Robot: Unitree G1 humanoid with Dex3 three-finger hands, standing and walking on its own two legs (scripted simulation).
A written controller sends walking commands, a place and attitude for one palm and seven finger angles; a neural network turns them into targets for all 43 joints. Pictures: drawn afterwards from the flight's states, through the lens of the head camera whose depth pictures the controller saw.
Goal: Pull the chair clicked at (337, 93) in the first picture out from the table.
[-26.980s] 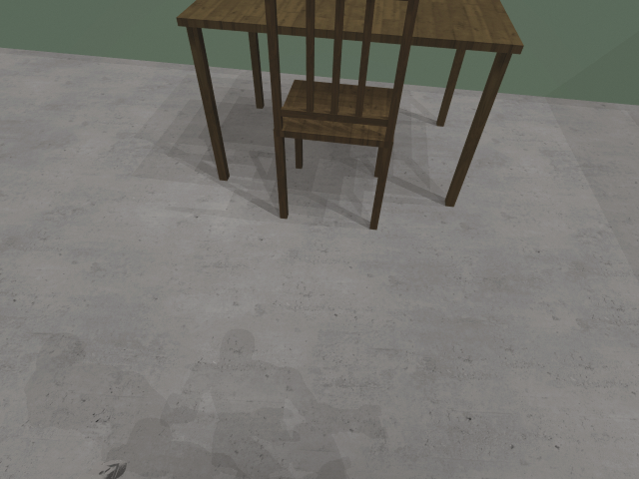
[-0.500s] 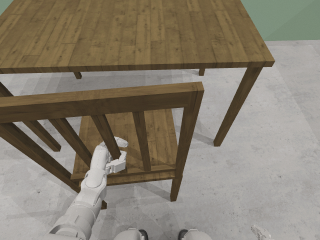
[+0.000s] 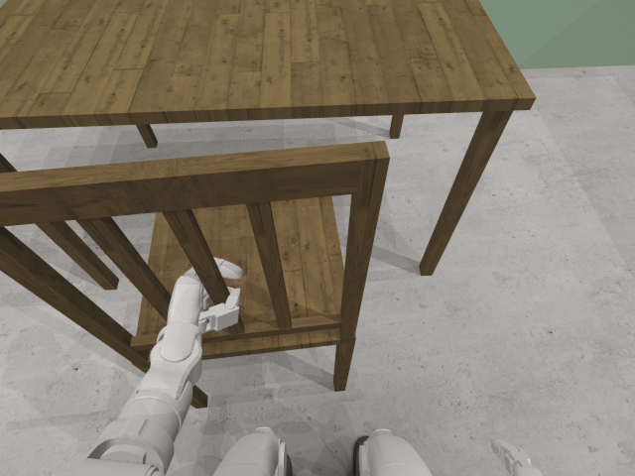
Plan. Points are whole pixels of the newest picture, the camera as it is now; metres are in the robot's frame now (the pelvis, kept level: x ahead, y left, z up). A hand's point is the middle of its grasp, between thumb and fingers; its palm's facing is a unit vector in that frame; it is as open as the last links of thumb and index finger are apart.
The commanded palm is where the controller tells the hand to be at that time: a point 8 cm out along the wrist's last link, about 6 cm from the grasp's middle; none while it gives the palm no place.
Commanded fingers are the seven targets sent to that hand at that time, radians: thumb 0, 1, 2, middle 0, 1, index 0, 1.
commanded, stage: step backward, pulling the chair out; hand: left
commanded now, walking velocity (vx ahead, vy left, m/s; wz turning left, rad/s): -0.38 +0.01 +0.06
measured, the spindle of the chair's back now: (214, 283) +0.37 +0.15 -0.02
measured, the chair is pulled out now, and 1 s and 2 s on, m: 0.18 0.31 0.56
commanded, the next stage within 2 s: stop walking, hand still on the chair in 1.74 s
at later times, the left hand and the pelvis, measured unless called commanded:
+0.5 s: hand (224, 331) +0.30 +0.13 -0.05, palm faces +0.02 -0.98 -0.18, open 5.5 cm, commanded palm +0.27 +0.18 -0.05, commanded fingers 0.00 0.90 0.90 -0.50 -1.45 -0.50 -1.45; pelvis -0.04 +0.00 +0.01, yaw +3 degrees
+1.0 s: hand (212, 411) +0.20 +0.14 -0.05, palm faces +0.02 -0.98 -0.18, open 5.5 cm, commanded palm +0.18 +0.19 -0.04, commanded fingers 0.00 0.90 0.90 -0.50 -1.45 -0.50 -1.45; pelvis -0.14 +0.00 +0.01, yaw +2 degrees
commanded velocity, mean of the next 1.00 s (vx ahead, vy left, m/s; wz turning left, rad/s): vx -0.38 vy -0.04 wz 0.03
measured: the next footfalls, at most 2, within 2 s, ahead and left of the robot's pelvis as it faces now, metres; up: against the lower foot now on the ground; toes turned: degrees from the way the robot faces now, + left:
left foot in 0.10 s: +0.00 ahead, +0.14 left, +0.00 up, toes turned +2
right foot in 0.68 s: +0.01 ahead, -0.12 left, +0.00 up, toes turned +0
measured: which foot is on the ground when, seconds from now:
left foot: up 0.00-0.08, down 0.10-0.80, up 0.82-0.94, down 0.96-1.00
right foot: down 0.00-0.54, up 0.56-0.66, down 0.68-1.00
